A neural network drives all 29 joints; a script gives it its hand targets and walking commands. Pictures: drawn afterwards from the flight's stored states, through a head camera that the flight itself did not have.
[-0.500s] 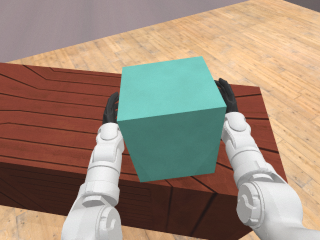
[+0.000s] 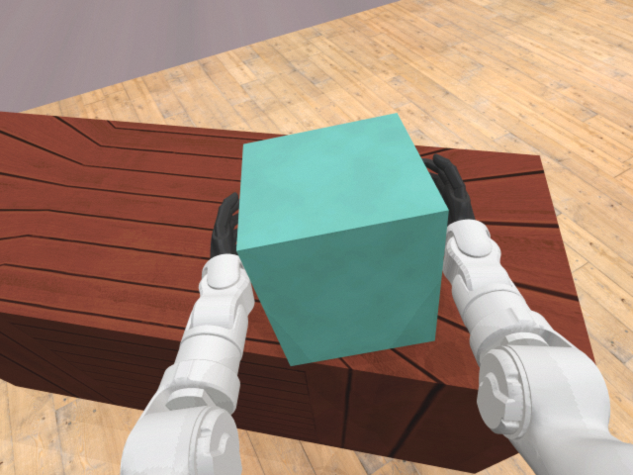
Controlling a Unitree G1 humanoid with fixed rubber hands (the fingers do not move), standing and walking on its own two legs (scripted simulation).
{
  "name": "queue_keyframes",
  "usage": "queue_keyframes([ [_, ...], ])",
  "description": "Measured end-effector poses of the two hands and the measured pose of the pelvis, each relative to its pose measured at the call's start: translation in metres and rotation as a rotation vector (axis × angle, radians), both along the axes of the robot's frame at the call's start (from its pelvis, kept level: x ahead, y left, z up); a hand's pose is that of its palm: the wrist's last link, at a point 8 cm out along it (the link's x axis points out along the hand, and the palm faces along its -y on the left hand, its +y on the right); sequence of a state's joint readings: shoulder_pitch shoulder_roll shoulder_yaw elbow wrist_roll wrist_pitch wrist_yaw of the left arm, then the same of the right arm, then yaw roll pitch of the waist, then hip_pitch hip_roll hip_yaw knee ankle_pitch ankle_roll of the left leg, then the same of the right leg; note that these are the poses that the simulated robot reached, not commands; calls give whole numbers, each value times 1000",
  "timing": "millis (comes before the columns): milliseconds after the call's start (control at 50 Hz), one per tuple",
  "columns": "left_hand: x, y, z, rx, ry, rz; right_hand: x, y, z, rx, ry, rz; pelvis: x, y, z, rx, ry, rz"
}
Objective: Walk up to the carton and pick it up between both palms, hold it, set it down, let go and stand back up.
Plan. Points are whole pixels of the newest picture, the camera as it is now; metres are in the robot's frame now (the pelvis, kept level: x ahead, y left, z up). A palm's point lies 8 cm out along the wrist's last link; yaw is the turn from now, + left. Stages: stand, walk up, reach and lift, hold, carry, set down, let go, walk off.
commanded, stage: set down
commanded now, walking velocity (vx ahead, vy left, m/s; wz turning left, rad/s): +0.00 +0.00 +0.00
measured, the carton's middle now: (341, 245) +0.42 +0.03 +0.04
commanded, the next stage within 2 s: none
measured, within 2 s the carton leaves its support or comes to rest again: neither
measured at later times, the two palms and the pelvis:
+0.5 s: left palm (236, 259) +0.38 +0.17 +0.04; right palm (451, 215) +0.47 -0.11 +0.07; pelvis +0.00 -0.01 +0.00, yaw -1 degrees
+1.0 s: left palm (244, 259) +0.39 +0.16 +0.04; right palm (458, 226) +0.47 -0.13 +0.05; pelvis -0.01 -0.01 -0.01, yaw -3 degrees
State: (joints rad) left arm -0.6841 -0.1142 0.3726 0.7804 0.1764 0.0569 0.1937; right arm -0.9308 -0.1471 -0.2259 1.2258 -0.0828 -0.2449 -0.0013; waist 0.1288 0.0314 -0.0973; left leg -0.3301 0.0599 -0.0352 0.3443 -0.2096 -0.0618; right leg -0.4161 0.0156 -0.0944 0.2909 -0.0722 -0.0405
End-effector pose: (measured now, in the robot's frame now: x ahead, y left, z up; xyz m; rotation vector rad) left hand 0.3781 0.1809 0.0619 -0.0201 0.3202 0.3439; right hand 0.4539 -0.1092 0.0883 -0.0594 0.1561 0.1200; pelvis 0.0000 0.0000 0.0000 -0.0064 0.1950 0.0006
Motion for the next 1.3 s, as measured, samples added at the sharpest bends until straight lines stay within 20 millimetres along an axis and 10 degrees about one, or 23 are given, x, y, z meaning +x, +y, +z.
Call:
queue_keyframes([
  [1300,10,-15,-24,-62,-58,63,16,-16,-37,-1,97,27,-10,-7,-7,28,152,-62],
])
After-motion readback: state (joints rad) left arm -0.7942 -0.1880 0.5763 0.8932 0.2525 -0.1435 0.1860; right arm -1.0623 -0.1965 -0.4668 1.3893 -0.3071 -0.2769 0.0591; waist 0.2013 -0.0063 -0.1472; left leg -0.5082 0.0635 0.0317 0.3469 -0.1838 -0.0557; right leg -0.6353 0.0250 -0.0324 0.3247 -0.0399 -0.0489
